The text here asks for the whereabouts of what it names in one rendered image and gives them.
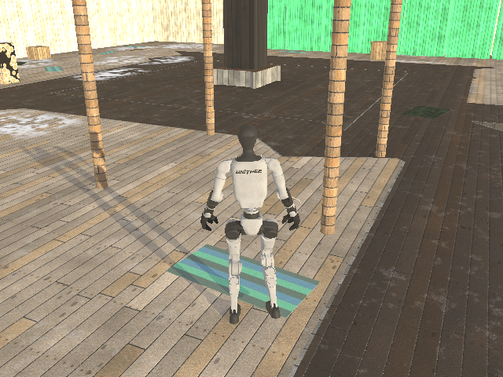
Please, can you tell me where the robot right hand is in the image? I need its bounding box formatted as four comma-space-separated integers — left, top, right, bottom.
282, 213, 300, 231

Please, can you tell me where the robot right upper arm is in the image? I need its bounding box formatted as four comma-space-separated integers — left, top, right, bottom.
265, 157, 288, 200

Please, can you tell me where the robot left forearm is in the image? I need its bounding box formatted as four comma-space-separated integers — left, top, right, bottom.
203, 190, 218, 218

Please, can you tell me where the robot left hand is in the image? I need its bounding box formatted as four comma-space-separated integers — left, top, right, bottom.
200, 213, 218, 231

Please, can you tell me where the robot right shin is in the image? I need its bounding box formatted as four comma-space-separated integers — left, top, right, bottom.
263, 253, 277, 309

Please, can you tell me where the robot right forearm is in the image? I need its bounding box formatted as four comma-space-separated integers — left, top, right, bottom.
281, 187, 298, 217

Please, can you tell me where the robot left upper arm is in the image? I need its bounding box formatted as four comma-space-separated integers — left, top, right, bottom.
211, 159, 233, 202

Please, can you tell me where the humanoid robot torso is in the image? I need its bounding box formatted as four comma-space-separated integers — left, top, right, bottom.
231, 154, 268, 236

